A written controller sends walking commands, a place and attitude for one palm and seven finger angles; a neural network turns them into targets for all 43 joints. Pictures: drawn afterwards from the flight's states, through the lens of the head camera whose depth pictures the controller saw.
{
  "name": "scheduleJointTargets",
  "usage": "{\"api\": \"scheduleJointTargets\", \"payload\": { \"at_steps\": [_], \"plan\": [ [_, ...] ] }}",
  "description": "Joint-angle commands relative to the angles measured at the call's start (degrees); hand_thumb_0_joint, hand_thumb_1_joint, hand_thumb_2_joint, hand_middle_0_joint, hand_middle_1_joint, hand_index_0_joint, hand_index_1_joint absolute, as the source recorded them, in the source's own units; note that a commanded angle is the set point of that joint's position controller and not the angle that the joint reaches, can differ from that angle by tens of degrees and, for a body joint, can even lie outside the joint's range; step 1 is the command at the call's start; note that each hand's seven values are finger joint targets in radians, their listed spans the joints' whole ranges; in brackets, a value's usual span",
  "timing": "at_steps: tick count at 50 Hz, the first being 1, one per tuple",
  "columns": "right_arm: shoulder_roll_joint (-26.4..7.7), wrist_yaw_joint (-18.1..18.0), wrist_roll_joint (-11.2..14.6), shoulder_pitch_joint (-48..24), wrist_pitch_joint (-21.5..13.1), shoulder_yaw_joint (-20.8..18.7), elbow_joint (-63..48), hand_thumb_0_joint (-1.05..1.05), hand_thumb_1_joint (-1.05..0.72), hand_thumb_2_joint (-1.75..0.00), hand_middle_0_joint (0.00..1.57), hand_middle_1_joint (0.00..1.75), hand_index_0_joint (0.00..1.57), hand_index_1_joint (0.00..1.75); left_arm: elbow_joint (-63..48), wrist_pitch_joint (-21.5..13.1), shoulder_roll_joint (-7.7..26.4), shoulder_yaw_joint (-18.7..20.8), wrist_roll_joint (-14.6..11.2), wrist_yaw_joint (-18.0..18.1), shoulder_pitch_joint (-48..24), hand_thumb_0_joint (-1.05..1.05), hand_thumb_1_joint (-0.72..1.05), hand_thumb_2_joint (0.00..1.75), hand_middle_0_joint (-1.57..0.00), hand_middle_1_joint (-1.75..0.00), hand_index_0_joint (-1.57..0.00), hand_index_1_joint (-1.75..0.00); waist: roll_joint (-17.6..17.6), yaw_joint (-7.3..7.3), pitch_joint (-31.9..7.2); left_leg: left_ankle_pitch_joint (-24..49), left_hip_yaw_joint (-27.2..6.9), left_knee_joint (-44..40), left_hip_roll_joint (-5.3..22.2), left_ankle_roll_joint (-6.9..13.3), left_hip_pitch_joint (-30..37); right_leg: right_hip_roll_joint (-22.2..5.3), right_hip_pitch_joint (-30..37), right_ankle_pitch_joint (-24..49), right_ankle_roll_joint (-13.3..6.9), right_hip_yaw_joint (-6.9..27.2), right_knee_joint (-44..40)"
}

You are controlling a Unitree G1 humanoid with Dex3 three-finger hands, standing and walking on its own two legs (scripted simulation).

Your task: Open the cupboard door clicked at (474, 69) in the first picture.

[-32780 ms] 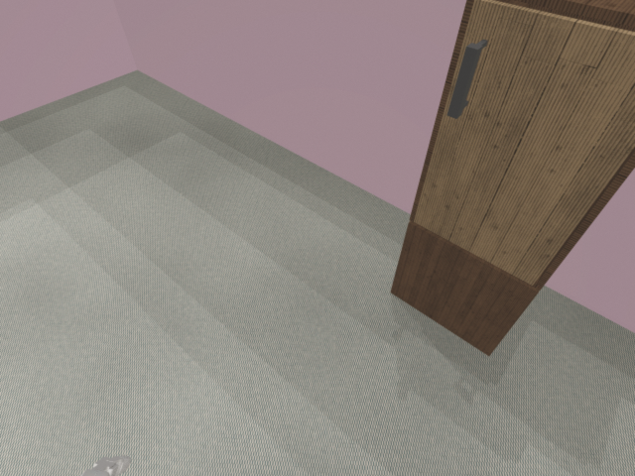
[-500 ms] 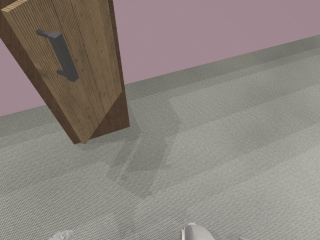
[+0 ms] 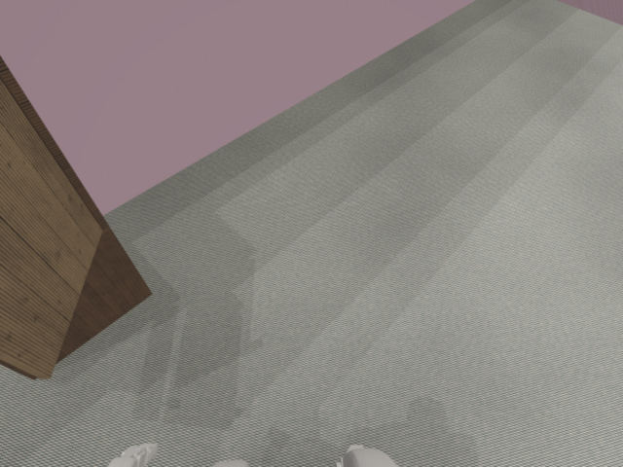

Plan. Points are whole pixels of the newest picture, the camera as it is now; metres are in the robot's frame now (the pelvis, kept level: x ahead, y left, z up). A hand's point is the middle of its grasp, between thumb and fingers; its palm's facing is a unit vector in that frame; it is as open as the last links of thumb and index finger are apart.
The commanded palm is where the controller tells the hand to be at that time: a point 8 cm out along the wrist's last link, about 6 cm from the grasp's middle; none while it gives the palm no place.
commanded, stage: walk to a spot facing it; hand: left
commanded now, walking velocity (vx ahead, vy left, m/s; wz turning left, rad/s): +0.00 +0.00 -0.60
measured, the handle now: out of the picture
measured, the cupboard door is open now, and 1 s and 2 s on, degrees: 46 46 46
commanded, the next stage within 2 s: turn to face it in 1.54 s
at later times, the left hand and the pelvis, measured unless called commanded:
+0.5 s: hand (208, 434) +0.18 +0.15 -0.16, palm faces -0.26 -0.94 -0.20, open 7.4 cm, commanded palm none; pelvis +0.12 -0.04 +0.01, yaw -18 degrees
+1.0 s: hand (361, 233) +0.54 -0.09 -0.14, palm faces -0.57 -0.78 -0.26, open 7.4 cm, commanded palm none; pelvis +0.29 -0.16 -0.01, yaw -33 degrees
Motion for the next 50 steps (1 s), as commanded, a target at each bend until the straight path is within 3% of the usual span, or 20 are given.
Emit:
{"api": "scheduleJointTargets", "payload": {
  "at_steps": [1, 7, 9, 10, 11, 13, 17, 22, 25, 26, 27, 28, 30, 35, 42, 45, 46, 47, 48, 50],
  "plan": [
    [-12.2, -1.3, -0.5, 2.1, -1.5, -2.5, -3.9, 0.00, -0.90, -0.90, 0.20, 0.30, 0.20, 0.30, -5.5, -1.8, 4.2, 2.3, 0.5, -1.3, -1.7, 0.00, 0.90, 0.90, -0.20, -0.30, -0.20, -0.30, 16.4, 1.05, -5.3, 19.5, -10.6, -16.6, 16.4, 8.4, 7.3, -4.5, -6.1, -1.2, 1.7, -4.4, 13.2],
    [-13.1, -0.4, -0.7, 7.5, -1.1, -3.3, -1.5, 0.00, -0.90, -0.90, 0.20, 0.30, 0.20, 0.30, -5.9, -2.9, 2.0, 1.1, 0.3, -2.5, -3.9, 0.00, 0.90, 0.90, -0.20, -0.30, -0.20, -0.30, 15.0, -1.67, -8.3, 6.8, -1.2, -13.3, 15.2, 5.3, 12.4, -2.9, 3.0, -0.4, 0.7, -11.9, -10.3],
    [-12.9, 0.0, -0.2, 6.3, -1.0, -3.4, -1.4, 0.00, -0.90, -0.90, 0.20, 0.30, 0.20, 0.30, -3.7, -3.5, 3.5, 1.7, 0.4, -2.4, 1.5, 0.00, 0.90, 0.90, -0.20, -0.30, -0.20, -0.30, 9.7, 1.23, -8.9, -1.1, 2.2, -6.0, 13.0, 2.6, 5.9, -1.2, 15.4, 7.4, -0.6, -13.1, -22.3],
    [-10.3, 0.4, 0.5, 4.0, -1.0, -3.0, -2.6, 0.00, -0.90, -0.90, 0.20, 0.30, 0.20, 0.30, -1.6, -4.0, 7.5, 3.0, 0.8, -1.7, 8.0, 0.00, 0.90, 0.90, -0.20, -0.30, -0.20, -0.30, -0.4, 4.98, -9.9, -6.8, 6.6, 4.9, 8.9, 0.1, -5.9, -7.7, 27.9, 3.2, -3.3, -3.2, -29.4],
    [-5.1, 1.1, 1.2, -2.6, -1.2, -1.7, -6.5, 0.00, -0.90, -0.90, 0.20, 0.30, 0.20, 0.30, 0.4, -4.6, 15.2, 4.7, 1.1, -0.5, 14.8, 0.00, 0.90, 0.90, -0.20, -0.30, -0.20, -0.30, -20.6, 9.07, -7.5, -22.3, 10.1, 22.4, -0.2, -3.2, -24.5, -23.4, 35.4, 4.3, -10.9, 24.1, -36.7],
    [-7.8, 1.5, 0.9, -7.8, -1.5, -2.1, -8.0, 0.00, -0.90, -0.90, 0.20, 0.30, 0.20, 0.30, 0.5, -5.0, 13.7, 4.5, 0.0, 0.9, 14.2, 0.00, 0.90, 0.90, -0.20, -0.30, -0.20, -0.30, -10.9, 8.27, -2.2, -14.7, -3.7, 31.8, 3.4, -2.2, -30.9, -24.8, 30.1, 3.4, -16.1, 24.8, -37.6],
    [-6.2, 2.3, 0.5, -4.9, -1.1, -2.7, -4.8, 0.00, -0.90, -0.90, 0.20, 0.30, 0.20, 0.30, -0.9, -6.4, 8.8, 3.0, 0.5, 1.1, 5.5, 0.00, 0.90, 0.90, -0.20, -0.30, -0.20, -0.30, -7.0, 2.16, -1.1, -4.6, -1.9, 22.9, 2.7, -3.4, -17.0, -17.1, 16.0, 13.2, -12.0, 11.8, -36.9],
    [-4.0, 2.4, 0.9, -4.7, -2.6, -2.1, -4.5, 0.00, -0.90, -0.90, 0.20, 0.30, 0.20, 0.30, 1.1, -6.9, 10.2, 3.4, 0.5, 0.4, 8.0, 0.00, 0.90, 0.90, -0.20, -0.30, -0.20, -0.30, -5.7, 2.68, -5.1, -1.9, 1.2, 5.1, -1.8, -3.0, -7.1, -14.5, 18.3, 20.6, -11.5, 10.9, -32.5],
    [-6.7, 1.3, 0.8, 3.4, -3.8, -2.6, -1.6, 0.00, -0.90, -0.90, 0.20, 0.30, 0.20, 0.30, 0.6, -6.6, 8.7, 3.2, 0.1, 0.0, 4.2, 0.00, 0.90, 0.90, -0.20, -0.30, -0.20, -0.30, -2.5, -2.42, -5.9, 4.6, 2.2, -7.3, -2.5, -2.3, 12.1, -10.4, 7.3, 16.1, -8.0, 8.2, -25.6],
    [-10.6, 0.5, 0.5, 10.4, -4.2, -3.6, 0.6, 0.00, -0.90, -0.90, 0.20, 0.30, 0.20, 0.30, 0.2, -6.6, 5.7, 2.6, 0.1, -0.3, 4.1, 0.00, 0.90, 0.90, -0.20, -0.30, -0.20, -0.30, 6.5, -5.27, -10.2, -0.5, -4.9, -10.5, 3.4, -0.4, 24.0, -5.7, 0.1, 14.4, -5.5, 4.8, -13.6],
    [-17.8, 0.0, -1.0, 18.5, -4.6, -5.1, 2.0, 0.00, -0.90, -0.90, 0.20, 0.30, 0.20, 0.30, -0.9, -6.4, 2.1, 1.7, -0.6, -0.9, 5.9, 0.00, 0.90, 0.90, -0.20, -0.30, -0.20, -0.30, 24.4, -7.92, -15.8, -9.6, -28.1, -17.3, 22.1, 6.3, 32.2, 1.6, -11.4, -6.1, -1.7, -5.5, 8.0],
    [-17.5, -0.4, -0.9, 19.7, -4.0, -4.4, 2.0, 0.00, -0.90, -0.90, 0.20, 0.30, 0.20, 0.30, -2.4, -6.6, 3.3, 1.8, -0.1, -0.8, 3.2, 0.00, 0.90, 0.90, -0.20, -0.30, -0.20, -0.30, 19.1, -7.76, -14.3, -13.1, -35.5, -21.7, 26.8, 10.7, 29.7, -1.1, -15.1, -6.8, -2.4, -1.1, 18.8],
    [-12.9, 0.1, -0.8, 12.5, -4.5, -3.3, 0.0, 0.00, -0.90, -0.90, 0.20, 0.30, 0.20, 0.30, -2.3, -7.0, 3.0, 2.1, 0.8, -1.5, -0.7, 0.00, 0.90, 0.90, -0.20, -0.30, -0.20, -0.30, 7.7, -4.28, -3.9, -9.0, -26.5, -22.8, 23.3, 10.8, 15.4, -6.7, -17.4, 1.8, -2.3, -1.4, 24.8],
    [-8.0, -0.2, -0.3, 10.6, -5.5, -1.7, 2.0, 0.00, -0.90, -0.90, 0.20, 0.30, 0.20, 0.30, -1.6, -4.8, -0.9, 0.8, 0.8, -3.1, -0.3, 0.00, 0.90, 0.90, -0.20, -0.30, -0.20, -0.30, 13.5, -0.28, -3.6, 16.6, -1.4, -21.2, 14.5, 5.6, 15.0, -9.0, -12.7, 11.1, -0.1, -6.1, 11.0],
    [-8.7, 0.7, -0.8, 12.5, -4.2, -2.1, 4.0, 0.00, -0.90, -0.90, 0.20, 0.30, 0.20, 0.30, -3.0, -4.7, -0.1, 0.7, 0.9, -3.0, -7.1, 0.00, 0.90, 0.90, -0.20, -0.30, -0.20, -0.30, 10.0, -0.93, -1.9, 12.9, 5.3, -20.7, 15.4, 5.1, 12.3, -6.3, -1.1, 14.8, -1.6, -11.7, -10.0],
    [-9.2, 0.8, -0.3, 10.7, -3.7, -1.6, 4.4, 0.00, -0.90, -0.90, 0.20, 0.30, 0.20, 0.30, 1.2, -5.6, 3.5, 1.8, 1.1, -2.3, 5.7, 0.00, 0.90, 0.90, -0.20, -0.30, -0.20, -0.30, 3.8, 6.23, -7.4, 27.4, 9.9, -0.9, 12.1, 2.4, 6.9, -2.5, 21.3, 14.2, -4.9, -13.5, -17.2],
    [-6.8, 1.5, 0.8, 8.7, -3.9, -1.0, 3.0, 0.00, -0.90, -0.90, 0.20, 0.30, 0.20, 0.30, 4.2, -6.4, 9.5, 3.4, 1.5, -1.3, 16.6, 0.00, 0.90, 0.90, -0.20, -0.30, -0.20, -0.30, -7.4, 11.40, -13.6, 18.0, 14.0, 17.5, 6.6, 0.1, -6.5, -13.0, 37.2, 6.1, -9.2, 1.8, -22.4],
    [-3.6, 1.5, 1.7, 7.4, -4.1, -0.5, 0.4, 0.00, -0.90, -0.90, 0.20, 0.30, 0.20, 0.30, 5.4, -6.5, 15.7, 4.8, 0.5, -0.2, 21.7, 0.00, 0.90, 0.90, -0.20, -0.30, -0.20, -0.30, -18.9, 11.84, -17.0, -17.8, 8.4, 36.3, -1.7, -1.9, -20.1, -27.9, 42.0, 6.0, -15.1, 28.9, -33.6],
    [-6.0, 1.3, 1.4, 4.5, -3.9, -1.1, 0.7, 0.00, -0.90, -0.90, 0.20, 0.30, 0.20, 0.30, 5.0, -6.2, 15.0, 4.6, -0.6, 0.4, 17.7, 0.00, 0.90, 0.90, -0.20, -0.30, -0.20, -0.30, -12.3, 10.09, -12.0, -15.4, -1.1, 42.2, 2.0, -0.5, -24.9, -27.5, 38.0, 3.8, -15.5, 27.6, -36.1],
    [-4.9, 1.2, 1.0, 3.6, -3.5, -1.5, 2.4, 0.00, -0.90, -0.90, 0.20, 0.30, 0.20, 0.30, 2.5, -6.2, 8.6, 2.5, -0.5, 1.0, 7.2, 0.00, 0.90, 0.90, -0.20, -0.30, -0.20, -0.30, -6.4, 4.34, -5.5, -6.0, -2.5, 38.1, 6.0, -1.3, -20.4, -22.8, 21.6, 5.8, -12.4, 15.8, -37.4]
  ]
}}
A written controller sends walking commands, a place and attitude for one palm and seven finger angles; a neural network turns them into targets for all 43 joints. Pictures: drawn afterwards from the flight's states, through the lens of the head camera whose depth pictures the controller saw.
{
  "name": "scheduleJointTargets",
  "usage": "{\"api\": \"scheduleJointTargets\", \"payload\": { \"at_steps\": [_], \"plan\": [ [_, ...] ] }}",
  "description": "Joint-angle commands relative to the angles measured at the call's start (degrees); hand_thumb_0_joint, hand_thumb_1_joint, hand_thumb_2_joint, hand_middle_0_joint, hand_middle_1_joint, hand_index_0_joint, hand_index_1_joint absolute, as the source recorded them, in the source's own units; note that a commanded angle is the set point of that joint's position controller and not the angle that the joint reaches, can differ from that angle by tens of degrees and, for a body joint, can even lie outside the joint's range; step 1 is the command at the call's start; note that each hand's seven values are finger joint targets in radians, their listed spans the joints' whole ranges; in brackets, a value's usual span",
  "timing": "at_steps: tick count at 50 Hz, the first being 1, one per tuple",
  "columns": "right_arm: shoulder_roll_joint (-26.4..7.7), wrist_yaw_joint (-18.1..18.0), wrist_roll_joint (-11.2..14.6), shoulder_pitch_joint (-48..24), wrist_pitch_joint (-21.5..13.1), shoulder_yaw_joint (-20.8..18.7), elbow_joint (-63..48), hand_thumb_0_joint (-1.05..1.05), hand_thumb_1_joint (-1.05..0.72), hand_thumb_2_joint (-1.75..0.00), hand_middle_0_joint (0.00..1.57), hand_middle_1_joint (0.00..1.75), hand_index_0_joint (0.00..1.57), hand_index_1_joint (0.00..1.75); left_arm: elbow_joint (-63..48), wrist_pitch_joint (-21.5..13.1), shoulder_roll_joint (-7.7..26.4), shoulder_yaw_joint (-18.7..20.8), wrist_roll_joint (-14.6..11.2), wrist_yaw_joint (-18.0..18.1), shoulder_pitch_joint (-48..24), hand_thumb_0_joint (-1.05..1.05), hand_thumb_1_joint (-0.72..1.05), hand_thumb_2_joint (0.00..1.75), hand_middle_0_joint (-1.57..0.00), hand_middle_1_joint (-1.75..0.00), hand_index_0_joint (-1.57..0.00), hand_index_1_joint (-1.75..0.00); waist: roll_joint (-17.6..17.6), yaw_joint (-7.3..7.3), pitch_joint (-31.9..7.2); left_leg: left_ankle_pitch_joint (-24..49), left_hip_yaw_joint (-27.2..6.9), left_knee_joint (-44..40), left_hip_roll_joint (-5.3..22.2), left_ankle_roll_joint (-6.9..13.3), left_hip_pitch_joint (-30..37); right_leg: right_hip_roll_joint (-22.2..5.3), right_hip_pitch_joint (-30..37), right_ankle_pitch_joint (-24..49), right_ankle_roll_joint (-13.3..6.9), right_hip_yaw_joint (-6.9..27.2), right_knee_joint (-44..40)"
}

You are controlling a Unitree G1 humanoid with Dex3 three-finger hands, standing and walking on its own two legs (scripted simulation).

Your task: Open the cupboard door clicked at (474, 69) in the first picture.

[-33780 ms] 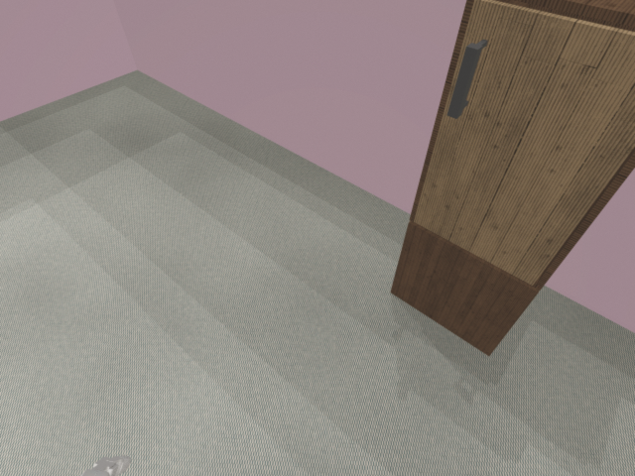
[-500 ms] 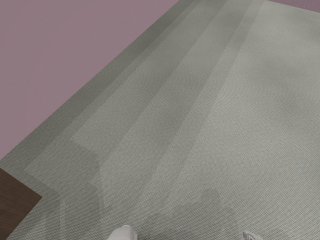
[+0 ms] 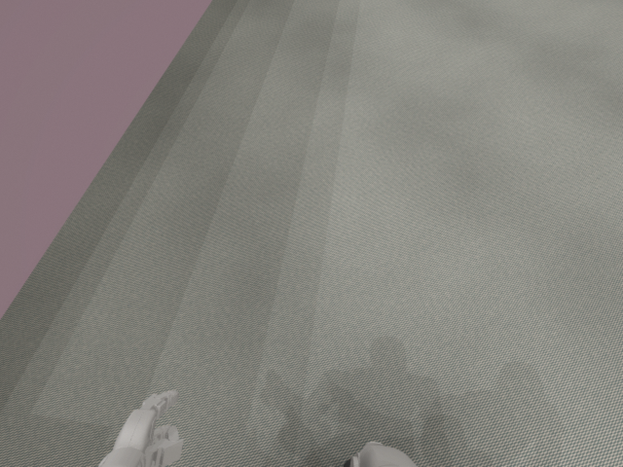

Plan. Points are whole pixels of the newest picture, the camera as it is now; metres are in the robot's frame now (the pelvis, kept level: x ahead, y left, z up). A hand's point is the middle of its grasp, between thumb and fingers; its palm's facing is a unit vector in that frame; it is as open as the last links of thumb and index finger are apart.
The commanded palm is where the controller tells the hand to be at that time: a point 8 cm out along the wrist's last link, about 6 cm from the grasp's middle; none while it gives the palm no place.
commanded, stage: walk to a spot facing it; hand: left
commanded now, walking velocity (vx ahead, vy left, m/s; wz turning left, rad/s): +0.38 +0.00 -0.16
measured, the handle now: out of the picture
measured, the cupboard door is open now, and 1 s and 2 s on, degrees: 46 46 46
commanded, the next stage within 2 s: turn to face it in 0.54 s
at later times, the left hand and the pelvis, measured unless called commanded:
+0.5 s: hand (193, 391) +0.25 +0.20 -0.16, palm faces -0.04 -0.98 -0.17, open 7.4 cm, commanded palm none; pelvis +0.25 +0.01 +0.01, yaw -6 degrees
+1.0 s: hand (264, 231) +0.55 +0.10 -0.15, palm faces -0.01 -0.99 -0.16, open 7.2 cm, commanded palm none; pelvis +0.43 -0.07 +0.02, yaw +0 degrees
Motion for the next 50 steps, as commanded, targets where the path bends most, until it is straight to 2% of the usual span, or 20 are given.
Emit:
{"api": "scheduleJointTargets", "payload": {
  "at_steps": [1, 4, 13, 16, 17, 18, 19, 20, 23, 25, 28, 33, 36, 37, 38, 39, 40, 41, 45, 50],
  "plan": [
    [-4.5, -0.7, 0.1, -6.4, -2.6, -1.5, -7.5, 0.00, -0.90, -0.90, 0.20, 0.30, 0.20, 0.30, 0.9, 0.3, 7.6, 1.9, -0.5, 2.1, 9.3, 0.00, 0.90, 0.90, -0.20, -0.30, -0.20, -0.30, -9.6, 4.44, -5.5, 7.0, -5.9, 9.3, 2.4, 0.2, -20.9, -16.4, 15.6, -3.4, -6.3, 21.1, -27.2],
    [-1.9, -0.3, -0.4, -2.7, -1.6, -0.9, -5.3, 0.00, -0.90, -0.90, 0.20, 0.30, 0.20, 0.30, 2.2, -1.2, 5.5, 1.3, -0.1, 1.9, 9.3, 0.00, 0.90, 0.90, -0.20, -0.30, -0.20, -0.30, -7.6, 1.69, -6.5, 9.8, -3.3, -1.5, 0.6, -0.5, -15.3, -12.7, 13.2, 10.0, -5.9, 13.0, -26.7],
    [-1.3, 1.0, 0.1, -16.2, -3.3, -1.1, -9.2, 0.00, -0.90, -0.90, 0.20, 0.30, 0.20, 0.30, 7.9, -2.4, 5.7, 1.1, -0.2, 1.7, 16.9, 0.00, 0.90, 0.90, -0.20, -0.30, -0.20, -0.30, -8.0, 4.98, -3.1, 16.3, -0.9, -22.3, -3.2, 0.8, -16.1, -12.4, 22.7, 20.1, -5.4, 13.0, -24.4],
    [-3.2, 0.4, -0.2, -10.7, -3.9, -1.6, -6.7, 0.00, -0.90, -0.90, 0.20, 0.30, 0.20, 0.30, 8.5, -2.4, 5.6, 1.0, -0.3, 1.9, 16.3, 0.00, 0.90, 0.90, -0.20, -0.30, -0.20, -0.30, -4.3, 1.05, -4.2, 19.0, 1.0, -30.1, -6.1, 2.5, -2.0, -9.9, 18.1, 27.5, -3.2, 10.7, -15.3],
    [-5.6, -0.1, -0.6, -3.4, -4.3, -2.3, -4.5, 0.00, -0.90, -0.90, 0.20, 0.30, 0.20, 0.30, 7.8, -2.4, 4.8, 0.8, -0.5, 1.8, 15.5, 0.00, 0.90, 0.90, -0.20, -0.30, -0.20, -0.30, -0.8, -2.41, -7.6, 20.2, -1.8, -32.1, -4.5, 4.7, 10.2, -7.5, 11.6, 28.4, -1.3, 7.9, -4.4],
    [-11.8, -0.8, -1.6, 5.2, -4.7, -3.7, -2.5, 0.00, -0.90, -0.90, 0.20, 0.30, 0.20, 0.30, 6.7, -2.3, 2.3, 0.5, -0.9, 1.6, 17.6, 0.00, 0.90, 0.90, -0.20, -0.30, -0.20, -0.30, 10.7, -4.67, -14.8, 19.7, -20.4, -33.5, 9.6, 10.8, 24.2, -1.0, -1.4, 11.7, 1.7, 3.1, 12.3],
    [-14.4, -1.2, -1.4, 9.8, -4.1, -3.9, -1.8, 0.00, -0.90, -0.90, 0.20, 0.30, 0.20, 0.30, 5.1, -2.6, 1.4, -0.2, -1.0, 1.2, 17.1, 0.00, 0.90, 0.90, -0.20, -0.30, -0.20, -0.30, 16.7, -4.98, -18.1, 21.5, -33.7, -41.2, 19.7, 16.5, 28.9, 3.9, -9.5, -16.1, 2.4, 3.4, 30.2],
    [-13.1, -1.5, -1.0, 7.3, -3.6, -3.7, -2.4, 0.00, -0.90, -0.90, 0.20, 0.30, 0.20, 0.30, 4.2, -2.4, 3.0, 0.3, -0.4, 1.4, 13.4, 0.00, 0.90, 0.90, -0.20, -0.30, -0.20, -0.30, 8.8, -4.17, -13.3, 19.5, -34.4, -42.7, 20.2, 17.9, 23.8, 0.5, -13.4, -15.4, 1.8, 8.0, 37.1],
    [-5.3, -1.7, -0.7, -2.2, -4.8, -1.6, -4.6, 0.00, -0.90, -0.90, 0.20, 0.30, 0.20, 0.30, 4.8, -0.9, 0.6, 0.5, 0.3, 0.6, 10.8, 0.00, 0.90, 0.90, -0.20, -0.30, -0.20, -0.30, 4.8, 1.04, -1.0, 15.9, -19.6, -48.1, 13.8, 11.7, 3.9, -4.6, -12.9, -3.5, 3.3, 9.2, 36.2],
    [-4.6, -1.9, -0.5, -3.1, -5.5, -1.2, -4.0, 0.00, -0.90, -0.90, 0.20, 0.30, 0.20, 0.30, 5.3, 0.6, -1.5, 0.1, 0.6, 0.1, 12.9, 0.00, 0.90, 0.90, -0.20, -0.30, -0.20, -0.30, 4.7, 3.24, -1.3, 23.9, -10.3, -48.8, 10.6, 9.8, 3.0, -5.1, -11.3, -0.6, 4.4, 8.0, 30.2],
    [-4.7, -1.6, -0.3, -3.1, -5.3, -1.6, -3.9, 0.00, -0.90, -0.90, 0.20, 0.30, 0.20, 0.30, 5.0, 1.5, -2.3, 0.1, 0.5, -0.1, 12.8, 0.00, 0.90, 0.90, -0.20, -0.30, -0.20, -0.30, 6.5, 4.08, -4.0, 26.5, -1.7, -48.4, 8.2, 9.2, 3.7, -5.4, -7.2, 2.1, 4.9, 5.1, 18.1],
    [-5.9, -1.3, -0.7, -1.4, -3.7, -1.6, -2.9, 0.00, -0.90, -0.90, 0.20, 0.30, 0.20, 0.30, 3.2, 1.4, -2.0, 0.1, 0.5, -0.3, 7.3, 0.00, 0.90, 0.90, -0.20, -0.30, -0.20, -0.30, 4.6, 2.77, -0.9, 23.3, 0.5, -45.9, 8.7, 9.3, 1.5, -3.6, -0.4, 5.2, 4.8, 0.8, 1.1],
    [-5.0, -1.2, -0.1, -1.2, -3.1, -0.9, -1.6, 0.00, -0.90, -0.90, 0.20, 0.30, 0.20, 0.30, 6.0, 0.0, 1.0, 0.4, 0.6, 0.5, 15.0, 0.00, 0.90, 0.90, -0.20, -0.30, -0.20, -0.30, -0.4, 6.20, -5.3, 26.7, 1.2, -33.7, 4.4, 6.4, -1.5, -1.0, 16.3, 10.3, 4.3, -0.7, -8.3],
    [-3.4, -1.0, 0.4, -1.4, -3.3, -0.5, -1.8, 0.00, -0.90, -0.90, 0.20, 0.30, 0.20, 0.30, 7.9, -0.8, 4.7, 1.3, 0.9, 1.1, 20.7, 0.00, 0.90, 0.90, -0.20, -0.30, -0.20, -0.30, -6.4, 8.82, -8.9, 21.3, 3.6, -23.3, 0.2, 4.1, -8.6, -7.2, 26.8, 17.1, 2.4, 6.4, -9.4],
    [-0.6, -0.8, 1.0, 1.7, -3.1, -0.2, -2.5, 0.00, -0.90, -0.90, 0.20, 0.30, 0.20, 0.30, 9.2, -1.4, 10.8, 2.6, 0.9, 1.7, 25.6, 0.00, 0.90, 0.90, -0.20, -0.30, -0.20, -0.30, -19.0, 9.45, -14.5, -2.4, 5.0, -7.7, -7.2, 1.7, -16.2, -22.4, 34.4, 22.4, -3.5, 22.1, -16.3],
    [-2.1, -1.3, 1.4, 1.0, -2.0, -0.4, -3.0, 0.00, -0.90, -0.90, 0.20, 0.30, 0.20, 0.30, 8.6, -0.9, 12.4, 2.4, -0.2, 2.0, 25.2, 0.00, 0.90, 0.90, -0.20, -0.30, -0.20, -0.30, -17.0, 9.50, -16.9, -12.8, -1.5, 2.8, -5.1, 2.0, -15.2, -27.5, 30.6, 16.4, -7.3, 24.9, -21.7],
    [-1.0, -1.2, 1.2, -0.5, -1.7, -0.4, -3.2, 0.00, -0.90, -0.90, 0.20, 0.30, 0.20, 0.30, 7.3, -0.1, 11.3, 1.9, -0.2, 2.4, 20.2, 0.00, 0.90, 0.90, -0.20, -0.30, -0.20, -0.30, -12.4, 7.99, -10.3, -10.5, -3.6, 6.5, -3.5, 2.0, -17.2, -26.5, 23.1, 5.4, -7.5, 22.5, -24.2],
    [-0.7, -1.4, 1.1, -4.0, -1.2, -0.9, -3.5, 0.00, -0.90, -0.90, 0.20, 0.30, 0.20, 0.30, 6.2, 0.2, 7.7, 1.8, -0.1, 3.1, 15.5, 0.00, 0.90, 0.90, -0.20, -0.30, -0.20, -0.30, -14.5, 6.89, -7.0, -5.6, -4.8, 8.4, -2.3, 1.8, -18.6, -24.7, 18.1, 9.6, -5.4, 19.6, -24.8],
    [1.0, -0.8, 0.8, -2.2, 0.5, -0.3, -2.9, 0.00, -0.90, -0.90, 0.20, 0.30, 0.20, 0.30, 3.5, 0.3, 4.5, 0.8, 0.1, 3.5, 8.6, 0.00, 0.90, 0.90, -0.20, -0.30, -0.20, -0.30, -10.8, 2.56, -9.1, 1.0, -3.6, 0.4, -1.4, 0.2, -12.1, -20.9, 12.1, 22.8, -2.5, 2.9, -21.5],
    [1.8, 0.1, 0.3, -4.0, 0.9, -0.4, -4.8, 0.00, -0.90, -0.90, 0.20, 0.30, 0.20, 0.30, 2.5, 0.8, 5.3, 1.7, 0.3, 3.5, 8.0, 0.00, 0.90, 0.90, -0.20, -0.30, -0.20, -0.30, -7.4, 2.52, -7.5, 8.9, 1.6, -17.1, -4.3, 0.1, -7.8, -19.5, 11.6, 17.6, -0.5, -2.8, -16.7]
  ]
}}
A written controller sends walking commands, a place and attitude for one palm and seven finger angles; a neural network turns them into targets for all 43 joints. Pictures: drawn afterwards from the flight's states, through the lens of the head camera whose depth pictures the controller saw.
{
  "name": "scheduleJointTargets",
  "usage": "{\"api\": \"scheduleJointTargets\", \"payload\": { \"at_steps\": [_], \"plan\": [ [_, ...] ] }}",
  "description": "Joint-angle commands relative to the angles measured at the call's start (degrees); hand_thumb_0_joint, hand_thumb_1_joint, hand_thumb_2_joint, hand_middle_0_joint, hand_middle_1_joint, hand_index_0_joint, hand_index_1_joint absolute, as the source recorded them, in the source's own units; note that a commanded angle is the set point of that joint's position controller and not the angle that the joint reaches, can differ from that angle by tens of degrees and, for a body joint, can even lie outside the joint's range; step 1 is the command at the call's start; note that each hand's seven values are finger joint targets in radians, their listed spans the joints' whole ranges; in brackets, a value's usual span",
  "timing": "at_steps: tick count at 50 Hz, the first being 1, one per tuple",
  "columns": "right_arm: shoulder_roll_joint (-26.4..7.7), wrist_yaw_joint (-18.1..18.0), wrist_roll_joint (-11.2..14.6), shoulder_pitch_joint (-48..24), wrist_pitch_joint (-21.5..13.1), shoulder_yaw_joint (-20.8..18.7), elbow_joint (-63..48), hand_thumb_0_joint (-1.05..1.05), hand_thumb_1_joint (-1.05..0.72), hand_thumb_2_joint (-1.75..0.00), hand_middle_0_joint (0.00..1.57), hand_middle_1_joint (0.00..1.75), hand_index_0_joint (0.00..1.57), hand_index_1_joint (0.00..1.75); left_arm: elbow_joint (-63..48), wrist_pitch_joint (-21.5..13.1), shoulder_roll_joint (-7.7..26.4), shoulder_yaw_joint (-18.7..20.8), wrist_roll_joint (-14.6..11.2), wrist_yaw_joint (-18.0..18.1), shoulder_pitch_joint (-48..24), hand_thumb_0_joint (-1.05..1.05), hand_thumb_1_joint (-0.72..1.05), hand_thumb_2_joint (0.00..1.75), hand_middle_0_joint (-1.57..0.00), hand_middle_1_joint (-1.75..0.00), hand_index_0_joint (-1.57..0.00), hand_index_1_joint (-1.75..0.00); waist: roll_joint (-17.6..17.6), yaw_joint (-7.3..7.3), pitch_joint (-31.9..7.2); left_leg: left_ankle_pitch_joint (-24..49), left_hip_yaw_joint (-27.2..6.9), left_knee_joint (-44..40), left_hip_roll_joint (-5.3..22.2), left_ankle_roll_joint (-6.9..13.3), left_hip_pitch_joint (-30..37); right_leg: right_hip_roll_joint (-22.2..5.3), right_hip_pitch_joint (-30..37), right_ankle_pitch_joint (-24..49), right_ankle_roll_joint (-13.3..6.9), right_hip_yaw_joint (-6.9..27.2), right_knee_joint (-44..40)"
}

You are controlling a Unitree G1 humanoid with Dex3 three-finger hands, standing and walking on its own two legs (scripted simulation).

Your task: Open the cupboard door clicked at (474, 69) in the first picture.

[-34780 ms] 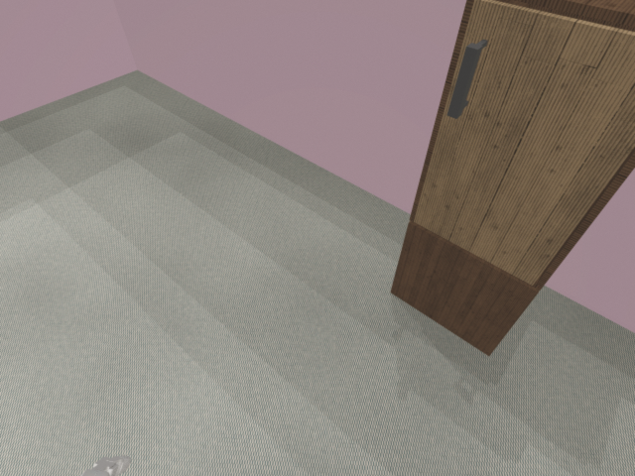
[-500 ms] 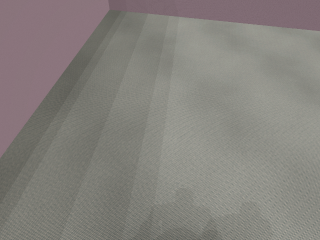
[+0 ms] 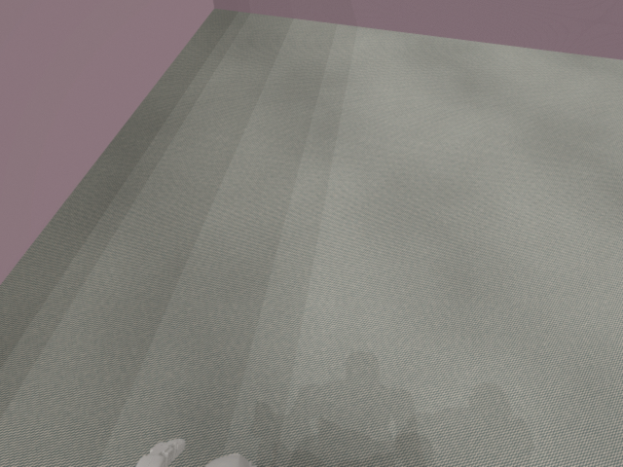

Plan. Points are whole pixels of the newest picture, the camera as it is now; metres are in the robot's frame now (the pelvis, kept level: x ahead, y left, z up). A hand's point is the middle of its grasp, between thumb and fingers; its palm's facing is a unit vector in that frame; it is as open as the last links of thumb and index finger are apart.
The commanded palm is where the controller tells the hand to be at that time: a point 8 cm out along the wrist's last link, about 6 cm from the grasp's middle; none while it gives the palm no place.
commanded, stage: turn to face it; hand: left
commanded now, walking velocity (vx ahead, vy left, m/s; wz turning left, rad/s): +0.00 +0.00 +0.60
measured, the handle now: out of the picture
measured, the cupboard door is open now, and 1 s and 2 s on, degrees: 46 46 46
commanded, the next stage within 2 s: none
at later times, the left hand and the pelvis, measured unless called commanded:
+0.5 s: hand out of the picture +0.12 +0.20 -0.16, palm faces +0.27 -0.91 -0.32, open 7.4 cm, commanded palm none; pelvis +0.08 -0.04 -0.01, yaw +16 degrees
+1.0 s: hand out of the picture +0.03 +0.18 -0.17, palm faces +0.58 -0.78 -0.24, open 7.4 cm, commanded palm none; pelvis +0.09 -0.04 +0.00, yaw +35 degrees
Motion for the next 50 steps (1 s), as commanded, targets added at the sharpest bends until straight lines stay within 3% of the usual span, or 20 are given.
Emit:
{"api": "scheduleJointTargets", "payload": {
  "at_steps": [1, 3, 4, 5, 6, 11, 17, 20, 21, 23, 25, 28, 32, 36, 39, 40, 41, 42, 46, 50],
  "plan": [
    [-2.5, 0.4, -0.2, 3.5, -0.5, -0.5, -4.0, 0.00, -0.90, -0.90, 0.20, 0.30, 0.20, 0.30, -2.0, 0.2, 9.5, 2.7, 0.2, 0.2, 3.6, 0.00, 0.90, 0.90, -0.20, -0.30, -0.20, -0.30, -4.5, 1.38, -4.9, 8.7, 1.3, -14.3, -0.4, 0.0, 6.8, -13.8, 2.2, 13.0, -3.3, 4.1, -4.3],
    [-7.3, 0.5, -0.6, 6.0, -1.0, -1.5, -4.3, 0.00, -0.90, -0.90, 0.20, 0.30, 0.20, 0.30, -3.4, 1.1, 8.4, 2.5, -0.4, -0.2, 3.4, 0.00, 0.90, 0.90, -0.20, -0.30, -0.20, -0.30, 5.3, -0.17, -6.2, 19.4, -4.1, -24.9, 2.2, 1.9, 15.0, -10.1, -3.3, 2.5, 0.5, 1.4, 6.0],
    [-13.5, 0.0, -1.2, 7.5, -1.4, -3.0, -5.4, 0.00, -0.90, -0.90, 0.20, 0.30, 0.20, 0.30, -5.1, 1.7, 5.4, 2.2, -1.0, -0.5, 4.5, 0.00, 0.90, 0.90, -0.20, -0.30, -0.20, -0.30, 23.3, -0.88, -6.8, 34.6, -25.0, -30.3, 15.8, 9.5, 19.0, -2.1, -14.7, -17.8, 5.3, 0.3, 18.8],
    [-16.4, -1.1, -1.3, 9.0, -1.2, -3.6, -5.1, 0.00, -0.90, -0.90, 0.20, 0.30, 0.20, 0.30, -7.2, 2.2, 6.1, 1.6, -0.6, -0.3, 0.0, 0.00, 0.90, 0.90, -0.20, -0.30, -0.20, -0.30, 21.5, -3.31, -8.0, 41.4, -32.0, -32.3, 21.6, 16.1, 19.3, 1.3, -17.8, -26.7, 5.2, 8.5, 31.0],
    [-16.6, -1.3, -1.3, 8.1, -1.3, -4.0, -5.8, 0.00, -0.90, -0.90, 0.20, 0.30, 0.20, 0.30, -8.9, 2.2, 6.2, 1.6, -0.3, -0.5, -2.0, 0.00, 0.90, 0.90, -0.20, -0.30, -0.20, -0.30, 13.0, -2.09, -7.3, 34.0, -28.7, -32.0, 21.0, 16.6, 16.5, 0.1, -17.3, -21.1, 4.2, 12.5, 35.9],
    [-13.4, -2.3, -0.5, 0.8, -2.6, -3.0, -8.0, 0.00, -0.90, -0.90, 0.20, 0.30, 0.20, 0.30, -6.2, 2.4, 6.0, 1.9, -0.2, -0.8, 0.2, 0.00, 0.90, 0.90, -0.20, -0.30, -0.20, -0.30, 10.5, 1.53, -9.0, 51.8, -17.1, -27.6, 11.1, 11.2, 22.0, 1.3, -20.0, -9.7, 6.3, 14.4, 36.7],
    [-15.7, -1.4, -0.9, -2.6, -1.2, -4.2, -9.4, 0.00, -0.90, -0.90, 0.20, 0.30, 0.20, 0.30, -7.7, 2.9, 6.7, 1.6, -0.5, -0.7, -0.1, 0.00, 0.90, 0.90, -0.20, -0.30, -0.20, -0.30, 12.0, 1.31, -7.2, 39.3, -18.3, -28.4, 9.1, 10.9, 16.3, 4.2, -9.8, -10.8, 6.1, 12.4, 18.3],
    [-16.3, -1.1, -0.6, -8.0, -0.3, -4.6, -11.1, 0.00, -0.90, -0.90, 0.20, 0.30, 0.20, 0.30, -6.6, 2.5, 7.9, 2.1, -0.7, -0.6, 6.2, 0.00, 0.90, 0.90, -0.20, -0.30, -0.20, -0.30, 11.8, 4.38, -5.7, 29.2, -19.8, -26.0, 7.0, 9.0, 7.2, 5.9, 2.4, -2.9, 5.3, 10.8, 4.2],
    [-15.2, -0.8, -0.1, -9.8, -0.1, -4.5, -11.9, 0.00, -0.90, -0.90, 0.20, 0.30, 0.20, 0.30, -6.0, 1.9, 9.9, 2.6, -0.4, -0.5, 9.6, 0.00, 0.90, 0.90, -0.20, -0.30, -0.20, -0.30, 7.4, 6.20, -6.2, 21.1, -18.0, -22.1, 3.7, 6.2, 2.8, 3.9, 8.7, 2.4, 4.8, 12.5, -4.9],
    [-10.0, -0.2, 0.3, -10.3, 0.0, -3.8, -14.2, 0.00, -0.90, -0.90, 0.20, 0.30, 0.20, 0.30, -6.7, 1.1, 19.1, 4.0, 0.7, 0.5, 10.8, 0.00, 0.90, 0.90, -0.20, -0.30, -0.20, -0.30, -20.2, 7.11, -5.7, -12.7, -7.0, 6.2, -7.5, 0.1, -9.9, -22.5, 11.2, 11.8, -5.5, 37.1, -15.3],
    [-10.6, 0.6, 0.0, -9.2, 0.8, -3.9, -13.3, 0.00, -0.90, -0.90, 0.20, 0.30, 0.20, 0.30, -8.3, 1.2, 14.8, 2.7, 0.3, 0.6, 5.3, 0.00, 0.90, 0.90, -0.20, -0.30, -0.20, -0.30, -11.5, 3.74, -2.9, -5.6, -9.8, 18.5, -3.7, 0.7, -8.5, -17.3, 3.3, 7.3, -7.3, 27.6, -13.4],
    [-10.0, 1.0, -0.1, -9.2, 1.7, -3.5, -11.4, 0.00, -0.90, -0.90, 0.20, 0.30, 0.20, 0.30, -9.2, 1.2, 11.4, 1.7, 0.1, 0.6, 2.7, 0.00, 0.90, 0.90, -0.20, -0.30, -0.20, -0.30, -13.9, 1.91, -3.2, -0.9, -6.8, 17.9, -2.0, -1.3, -7.3, -11.8, 4.6, 20.3, -4.6, 16.0, -9.9],
    [-7.8, 1.5, 0.3, -13.5, 1.3, -2.5, -12.2, 0.00, -0.90, -0.90, 0.20, 0.30, 0.20, 0.30, -7.8, 0.9, 13.3, 2.5, 0.5, 0.6, 8.1, 0.00, 0.90, 0.90, -0.20, -0.30, -0.20, -0.30, -7.8, 4.72, -5.1, -1.5, -2.2, 0.7, -3.3, -1.5, -3.5, -12.5, 12.0, 30.2, -4.6, 12.0, -6.2],
    [-7.6, 1.5, 0.6, -13.8, 0.5, -1.9, -13.2, 0.00, -0.90, -0.90, 0.20, 0.30, 0.20, 0.30, -6.5, 0.8, 15.3, 3.1, 0.7, 0.3, 10.4, 0.00, 0.90, 0.90, -0.20, -0.30, -0.20, -0.30, -10.1, 5.79, -7.7, -0.6, 0.3, -12.5, -4.7, -0.5, 1.6, -14.0, 15.9, 36.9, -4.6, 10.9, -1.3],
    [-11.0, 1.2, 0.2, -7.0, -0.1, -2.8, -11.8, 0.00, -0.90, -0.90, 0.20, 0.30, 0.20, 0.30, -7.2, 1.0, 15.2, 3.5, -0.3, -0.1, 7.5, 0.00, 0.90, 0.90, -0.20, -0.30, -0.20, -0.30, -5.7, 1.20, -9.6, 14.7, -0.6, -26.7, -3.9, 1.3, 16.5, -12.8, 6.9, 29.5, 0.0, 5.9, 8.1],
    [-16.4, 0.8, -0.3, -4.0, -0.5, -4.1, -11.3, 0.00, -0.90, -0.90, 0.20, 0.30, 0.20, 0.30, -8.7, 1.4, 12.6, 3.1, -0.7, -0.5, 7.3, 0.00, 0.90, 0.90, -0.20, -0.30, -0.20, -0.30, 7.1, -0.51, -12.1, 27.5, -13.7, -28.1, 6.4, 5.9, 27.1, -7.7, -5.8, 10.5, 3.7, 3.1, 18.3],
    [-21.4, 0.3, -0.4, 0.1, -0.4, -5.5, -11.0, 0.00, -0.90, -0.90, 0.20, 0.30, 0.20, 0.30, -11.2, 1.7, 9.0, 1.6, -0.7, -0.7, 3.7, 0.00, 0.90, 0.90, -0.20, -0.30, -0.20, -0.30, 20.4, -3.31, -12.3, 50.4, -30.4, -29.3, 19.6, 14.3, 31.3, -0.8, -18.6, -23.5, 6.6, 5.6, 31.2],
    [-21.7, -0.2, -0.5, 1.6, 0.1, -5.4, -9.6, 0.00, -0.90, -0.90, 0.20, 0.30, 0.20, 0.30, -12.2, 2.7, 10.1, 1.9, -0.2, -0.2, 1.1, 0.00, 0.90, 0.90, -0.20, -0.30, -0.20, -0.30, 14.2, -3.25, -11.4, 49.4, -27.4, -28.5, 20.9, 17.5, 28.2, -1.1, -19.8, -23.4, 5.6, 12.5, 36.9],
    [-16.6, -1.3, -0.5, -8.0, -0.9, -4.0, -12.1, 0.00, -0.90, -0.90, 0.20, 0.30, 0.20, 0.30, -9.0, 3.4, 9.6, 2.3, 0.0, -0.8, 2.5, 0.00, 0.90, 0.90, -0.20, -0.30, -0.20, -0.30, 12.5, 1.86, -5.2, 35.6, -19.2, -30.6, 10.2, 11.9, 17.6, -0.2, -17.8, -10.3, 5.9, 15.0, 36.6],
    [-16.5, -1.4, -0.6, -6.4, -1.0, -4.0, -11.4, 0.00, -0.90, -0.90, 0.20, 0.30, 0.20, 0.30, -9.0, 3.4, 8.9, 2.1, -0.3, -0.7, 2.4, 0.00, 0.90, 0.90, -0.20, -0.30, -0.20, -0.30, 10.1, 1.77, -6.5, 38.0, -19.7, -29.4, 8.6, 12.0, 18.7, 2.0, -13.8, -10.7, 6.0, 14.2, 27.3]
  ]
}}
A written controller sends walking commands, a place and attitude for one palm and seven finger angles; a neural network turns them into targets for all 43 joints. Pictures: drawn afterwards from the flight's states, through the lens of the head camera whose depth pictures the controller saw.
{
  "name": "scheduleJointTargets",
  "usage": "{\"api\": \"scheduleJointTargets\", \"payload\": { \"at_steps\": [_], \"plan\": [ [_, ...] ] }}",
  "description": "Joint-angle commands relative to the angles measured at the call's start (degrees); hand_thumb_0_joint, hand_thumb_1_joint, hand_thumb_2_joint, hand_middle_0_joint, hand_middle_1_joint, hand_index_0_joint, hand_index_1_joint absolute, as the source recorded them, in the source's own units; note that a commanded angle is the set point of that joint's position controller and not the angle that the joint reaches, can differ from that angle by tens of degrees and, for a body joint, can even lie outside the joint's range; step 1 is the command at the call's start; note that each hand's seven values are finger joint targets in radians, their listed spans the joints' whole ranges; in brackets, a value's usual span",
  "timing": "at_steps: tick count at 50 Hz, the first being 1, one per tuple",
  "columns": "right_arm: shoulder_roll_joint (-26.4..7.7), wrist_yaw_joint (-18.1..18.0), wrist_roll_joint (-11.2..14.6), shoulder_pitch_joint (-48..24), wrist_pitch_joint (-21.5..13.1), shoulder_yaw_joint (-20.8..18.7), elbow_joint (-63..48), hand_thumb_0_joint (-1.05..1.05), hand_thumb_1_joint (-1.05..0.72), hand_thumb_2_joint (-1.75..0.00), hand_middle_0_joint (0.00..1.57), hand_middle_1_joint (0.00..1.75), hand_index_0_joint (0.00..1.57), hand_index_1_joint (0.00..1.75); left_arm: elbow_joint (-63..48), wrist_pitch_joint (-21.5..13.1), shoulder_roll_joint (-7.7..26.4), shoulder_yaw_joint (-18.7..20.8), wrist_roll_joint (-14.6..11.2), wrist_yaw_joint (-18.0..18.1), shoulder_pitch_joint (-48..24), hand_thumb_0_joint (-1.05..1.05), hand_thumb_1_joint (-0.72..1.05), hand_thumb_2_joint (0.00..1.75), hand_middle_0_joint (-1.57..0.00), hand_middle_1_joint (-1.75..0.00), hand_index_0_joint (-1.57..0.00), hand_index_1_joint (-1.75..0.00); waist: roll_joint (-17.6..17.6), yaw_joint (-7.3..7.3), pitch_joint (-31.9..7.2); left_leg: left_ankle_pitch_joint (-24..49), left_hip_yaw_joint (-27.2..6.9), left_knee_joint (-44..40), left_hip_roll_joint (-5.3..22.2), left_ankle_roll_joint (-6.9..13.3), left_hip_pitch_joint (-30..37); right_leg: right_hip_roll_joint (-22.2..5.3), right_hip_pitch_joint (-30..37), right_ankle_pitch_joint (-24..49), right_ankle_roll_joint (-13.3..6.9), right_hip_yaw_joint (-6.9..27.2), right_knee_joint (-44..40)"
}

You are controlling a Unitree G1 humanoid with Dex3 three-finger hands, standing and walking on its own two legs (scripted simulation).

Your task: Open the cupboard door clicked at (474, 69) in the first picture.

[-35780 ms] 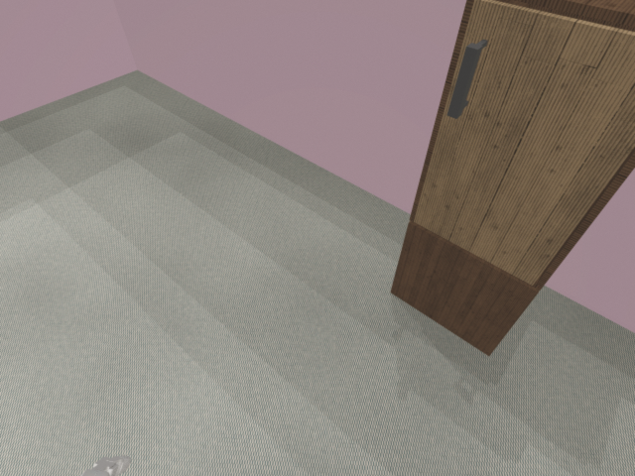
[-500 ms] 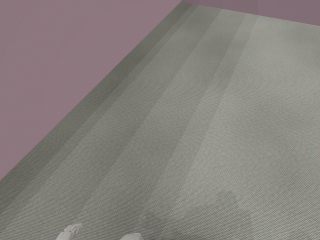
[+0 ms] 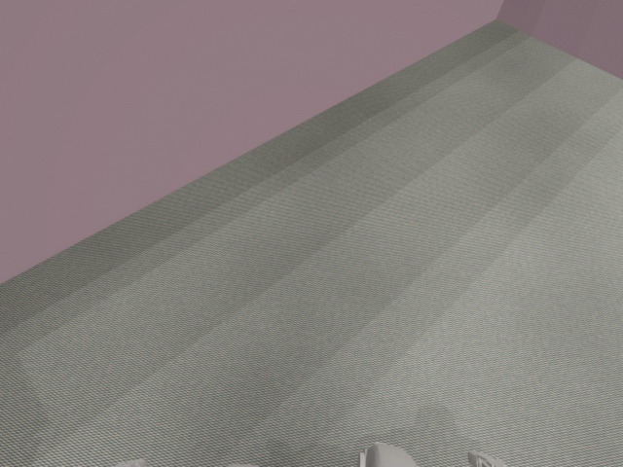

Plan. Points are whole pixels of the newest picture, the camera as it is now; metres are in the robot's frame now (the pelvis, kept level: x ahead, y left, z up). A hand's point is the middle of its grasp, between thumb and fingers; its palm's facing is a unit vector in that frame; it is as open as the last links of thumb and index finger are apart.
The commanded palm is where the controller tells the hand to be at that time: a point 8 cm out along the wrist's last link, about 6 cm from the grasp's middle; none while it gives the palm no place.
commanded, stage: turn to face it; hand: left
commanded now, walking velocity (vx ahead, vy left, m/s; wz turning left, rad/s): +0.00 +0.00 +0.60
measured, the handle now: out of the picture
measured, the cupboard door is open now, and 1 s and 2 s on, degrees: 46 46 46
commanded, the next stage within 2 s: none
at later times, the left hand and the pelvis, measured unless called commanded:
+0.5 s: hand out of the picture +0.03 +0.18 -0.18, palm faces +0.30 -0.93 -0.20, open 7.4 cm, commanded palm none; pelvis +0.02 -0.02 -0.01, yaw +19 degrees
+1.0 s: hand out of the picture +0.02 +0.18 -0.15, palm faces +0.55 -0.78 -0.30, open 7.4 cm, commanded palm none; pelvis +0.04 -0.05 +0.00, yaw +36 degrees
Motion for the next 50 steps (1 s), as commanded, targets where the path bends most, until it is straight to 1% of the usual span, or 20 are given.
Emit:
{"api": "scheduleJointTargets", "payload": {
  "at_steps": [1, 7, 9, 10, 11, 14, 20, 23, 24, 25, 26, 27, 31, 38, 42, 43, 45, 46, 47, 50],
  "plan": [
    [-13.0, -1.2, 0.0, 3.5, -0.8, -3.5, -2.6, 0.00, -0.90, -0.90, 0.20, 0.30, 0.20, 0.30, -5.8, -2.0, 3.2, 1.0, -0.2, 0.1, -1.5, 0.00, 0.90, 0.90, -0.20, -0.30, -0.20, -0.30, 10.1, -1.85, -8.9, 27.1, -12.8, -8.4, 13.4, 7.6, 8.9, 1.3, 0.0, 0.6, 0.4, 0.6, -7.6],
    [-11.9, -0.7, 0.6, -1.2, 0.1, -3.8, -4.0, 0.00, -0.90, -0.90, 0.20, 0.30, 0.20, 0.30, -4.9, -3.3, 4.8, 1.6, -0.4, 0.4, 5.4, 0.00, 0.90, 0.90, -0.20, -0.30, -0.20, -0.30, 8.7, 2.12, -9.0, 15.9, -14.6, -1.3, 8.3, 3.1, -4.7, 3.1, 21.6, 13.3, -1.0, -0.6, -36.0],
    [-6.0, -0.1, 1.2, -0.9, 0.1, -3.0, -6.0, 0.00, -0.90, -0.90, 0.20, 0.30, 0.20, 0.30, -4.9, -4.2, 13.7, 3.2, 0.8, 1.4, 7.5, 0.00, 0.90, 0.90, -0.20, -0.30, -0.20, -0.30, -19.1, 3.61, -9.0, -20.3, -1.1, 24.8, -4.2, -3.9, -18.9, -22.8, 27.2, 22.8, -10.9, 23.9, -46.7],
    [-8.4, 0.1, 0.7, -0.7, 0.5, -3.2, -5.6, 0.00, -0.90, -0.90, 0.20, 0.30, 0.20, 0.30, -5.2, -4.2, 12.4, 2.4, 0.3, 1.6, 6.4, 0.00, 0.90, 0.90, -0.20, -0.30, -0.20, -0.30, -14.4, 2.91, -8.1, -20.0, -4.4, 35.3, -0.5, -3.1, -17.5, -23.4, 21.1, 22.5, -13.7, 20.9, -45.6],
    [-7.3, 0.5, 0.7, 0.5, 1.0, -3.5, -5.1, 0.00, -0.90, -0.90, 0.20, 0.30, 0.20, 0.30, -6.3, -4.0, 9.6, 2.1, 0.3, 1.8, 2.2, 0.00, 0.90, 0.90, -0.20, -0.30, -0.20, -0.30, -10.2, 0.48, -6.4, -15.4, -4.6, 38.5, 0.6, -3.1, -17.0, -20.4, 17.7, 18.5, -13.5, 15.6, -45.9],
    [-6.5, 1.2, 0.6, 1.0, 1.8, -2.8, -2.9, 0.00, -0.90, -0.90, 0.20, 0.30, 0.20, 0.30, -7.5, -3.9, 6.1, 0.8, 0.1, 1.5, -1.6, 0.00, 0.90, 0.90, -0.20, -0.30, -0.20, -0.30, -13.6, -1.54, -5.2, -9.5, -0.5, 39.2, 2.5, -5.2, -16.5, -13.1, 17.8, 29.1, -10.4, 3.1, -42.7],
    [-3.9, 1.7, 1.1, -2.9, 0.8, -1.3, -3.9, 0.00, -0.90, -0.90, 0.20, 0.30, 0.20, 0.30, -5.3, -4.2, 9.5, 2.1, 0.7, 1.3, 4.3, 0.00, 0.90, 0.90, -0.20, -0.30, -0.20, -0.30, -9.3, 1.89, -8.2, -10.4, 6.2, 13.2, 1.1, -5.1, -9.3, -15.1, 26.0, 42.8, -10.4, -2.5, -35.4],
    [-6.1, 1.6, 0.9, 2.5, 0.2, -1.9, -3.0, 0.00, -0.90, -0.90, 0.20, 0.30, 0.20, 0.30, -5.3, -3.8, 10.0, 2.6, 0.1, 0.8, 3.0, 0.00, 0.90, 0.90, -0.20, -0.30, -0.20, -0.30, -6.8, -1.24, -9.3, 1.3, 6.6, -1.2, 0.4, -3.8, 2.0, -14.3, 19.8, 35.8, -6.5, -6.5, -27.9],
    [-9.4, 1.4, 0.6, 6.3, -0.2, -2.8, -2.2, 0.00, -0.90, -0.90, 0.20, 0.30, 0.20, 0.30, -5.9, -3.6, 8.5, 2.3, -0.4, 0.5, 2.5, 0.00, 0.90, 0.90, -0.20, -0.30, -0.20, -0.30, 1.3, -3.49, -11.8, 11.7, 1.1, -5.3, 4.2, -2.0, 11.2, -12.1, 12.7, 27.9, -3.6, -8.6, -19.7],
    [-16.0, 0.8, 0.1, 10.6, -0.7, -4.5, -2.0, 0.00, -0.90, -0.90, 0.20, 0.30, 0.20, 0.30, -8.2, -3.2, 4.0, 1.3, -0.9, 0.0, 1.8, 0.00, 0.90, 0.90, -0.20, -0.30, -0.20, -0.30, 20.3, -5.77, -14.1, 32.4, -22.3, -7.9, 20.8, 6.7, 19.5, -3.2, -3.7, -6.3, 1.2, -9.8, -5.5],
    [-17.8, 0.1, 0.3, 14.2, -0.2, -5.0, -0.7, 0.00, -0.90, -0.90, 0.20, 0.30, 0.20, 0.30, -9.9, -2.5, 3.7, 0.5, -0.3, 0.4, -2.9, 0.00, 0.90, 0.90, -0.20, -0.30, -0.20, -0.30, 17.7, -7.34, -15.1, 41.5, -24.0, -7.5, 24.8, 11.9, 19.1, -1.8, -6.5, -14.2, 0.5, -2.7, 2.8],
    [-17.9, -0.2, 0.0, 13.3, -0.3, -4.8, -1.0, 0.00, -0.90, -0.90, 0.20, 0.30, 0.20, 0.30, -10.8, -2.4, 3.8, 0.7, -0.3, 0.5, -3.6, 0.00, 0.90, 0.90, -0.20, -0.30, -0.20, -0.30, 13.4, -6.50, -13.8, 32.6, -22.0, -8.1, 25.0, 13.2, 15.3, -2.5, -6.4, -11.4, -0.2, 0.3, 6.6],
    [-12.2, -1.5, 0.1, 5.3, -1.3, -3.1, -2.6, 0.00, -0.90, -0.90, 0.20, 0.30, 0.20, 0.30, -6.5, -2.0, 3.3, 1.2, 0.0, 0.0, -2.3, 0.00, 0.90, 0.90, -0.20, -0.30, -0.20, -0.30, 11.4, -2.29, -9.6, 26.1, -14.7, -9.7, 14.5, 7.3, 9.2, -1.2, -5.9, 1.7, 0.1, 2.5, 6.4],
    [-12.8, -1.1, -0.3, 4.9, -0.5, -3.5, -2.3, 0.00, -0.90, -0.90, 0.20, 0.30, 0.20, 0.30, -6.8, -1.8, 2.8, 0.8, -0.3, 0.2, -3.0, 0.00, 0.90, 0.90, -0.20, -0.30, -0.20, -0.30, 9.7, -2.14, -7.8, 18.3, -17.3, -10.3, 13.1, 7.9, 4.5, 2.0, 2.5, 0.3, 0.0, 1.1, -11.2],
    [-12.7, -0.8, 0.0, 0.8, 0.1, -3.9, -3.4, 0.00, -0.90, -0.90, 0.20, 0.30, 0.20, 0.30, -5.7, -2.5, 3.4, 1.2, -0.6, 0.4, 2.6, 0.00, 0.90, 0.90, -0.20, -0.30, -0.20, -0.30, 11.4, 0.48, -8.4, 15.1, -18.7, -6.5, 10.2, 5.8, -2.5, 4.7, 15.6, 7.0, -1.0, -0.6, -27.5],
    [-11.7, -0.6, 0.5, -0.2, 0.2, -3.8, -3.9, 0.00, -0.90, -0.90, 0.20, 0.30, 0.20, 0.30, -5.2, -3.0, 4.7, 1.6, -0.5, 0.6, 5.0, 0.00, 0.90, 0.90, -0.20, -0.30, -0.20, -0.30, 8.4, 2.04, -8.9, 11.0, -17.4, -3.3, 7.8, 3.6, -6.9, 3.3, 22.3, 12.0, -1.4, 0.3, -35.8],
    [-6.1, -0.1, 1.1, -0.2, 0.2, -3.1, -5.8, 0.00, -0.90, -0.90, 0.20, 0.30, 0.20, 0.30, -5.7, -3.8, 12.9, 3.0, 0.8, 1.4, 6.5, 0.00, 0.90, 0.90, -0.20, -0.30, -0.20, -0.30, -18.0, 3.41, -7.9, -18.2, -2.3, 22.3, -5.2, -3.8, -20.7, -21.8, 26.4, 10.5, -11.0, 25.1, -49.1],
    [-8.6, 0.2, 0.6, 0.0, 0.7, -3.7, -5.3, 0.00, -0.90, -0.90, 0.20, 0.30, 0.20, 0.30, -6.5, -3.6, 12.4, 2.5, 0.3, 1.7, 4.2, 0.00, 0.90, 0.90, -0.20, -0.30, -0.20, -0.30, -13.8, 2.13, -6.7, -18.2, -5.0, 32.9, -1.2, -3.2, -17.8, -23.9, 18.2, 10.2, -13.6, 21.9, -48.9],
    [-7.8, 0.7, 0.3, 1.1, 1.2, -3.6, -4.7, 0.00, -0.90, -0.90, 0.20, 0.30, 0.20, 0.30, -7.5, -3.6, 9.0, 1.8, 0.2, 1.7, 0.0, 0.00, 0.90, 0.90, -0.20, -0.30, -0.20, -0.30, -10.3, -0.31, -4.6, -13.7, -5.0, 37.6, -0.1, -3.1, -17.7, -19.3, 15.2, 8.4, -13.3, 16.3, -48.4],
    [-6.8, 1.3, 0.4, 1.7, 1.9, -3.2, -2.5, 0.00, -0.90, -0.90, 0.20, 0.30, 0.20, 0.30, -7.8, -4.0, 5.4, 0.6, -0.1, 1.4, -2.3, 0.00, 0.90, 0.90, -0.20, -0.30, -0.20, -0.30, -12.0, -2.10, -4.2, -7.6, -1.5, 40.0, 1.8, -5.1, -17.4, -12.6, 16.8, 25.4, -10.5, 3.9, -43.8]
  ]
}}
